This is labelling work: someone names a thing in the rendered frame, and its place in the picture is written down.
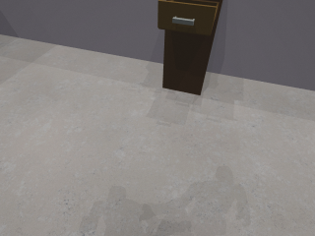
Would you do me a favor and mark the handle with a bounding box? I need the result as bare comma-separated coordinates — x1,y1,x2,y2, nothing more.
172,16,195,26

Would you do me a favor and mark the drawer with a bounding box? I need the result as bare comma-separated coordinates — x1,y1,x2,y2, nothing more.
157,0,219,36

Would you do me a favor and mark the cabinet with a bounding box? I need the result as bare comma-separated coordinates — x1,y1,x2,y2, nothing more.
162,0,222,95

